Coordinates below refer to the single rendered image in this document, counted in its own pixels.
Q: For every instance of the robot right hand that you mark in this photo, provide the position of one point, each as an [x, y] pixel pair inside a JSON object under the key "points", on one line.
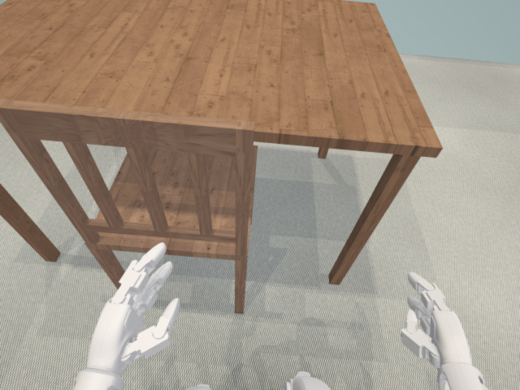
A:
{"points": [[441, 326]]}

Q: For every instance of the chair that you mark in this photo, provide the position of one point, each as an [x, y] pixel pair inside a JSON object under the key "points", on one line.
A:
{"points": [[186, 181]]}

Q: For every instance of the table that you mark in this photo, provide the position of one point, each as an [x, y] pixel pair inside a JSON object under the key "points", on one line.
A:
{"points": [[318, 73]]}

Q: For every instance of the robot left hand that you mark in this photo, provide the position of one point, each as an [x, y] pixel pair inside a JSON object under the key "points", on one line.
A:
{"points": [[122, 317]]}

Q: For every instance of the robot left forearm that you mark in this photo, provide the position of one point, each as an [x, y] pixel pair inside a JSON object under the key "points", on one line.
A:
{"points": [[94, 379]]}

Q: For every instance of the robot right forearm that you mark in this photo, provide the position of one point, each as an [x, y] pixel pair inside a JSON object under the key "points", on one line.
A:
{"points": [[460, 376]]}

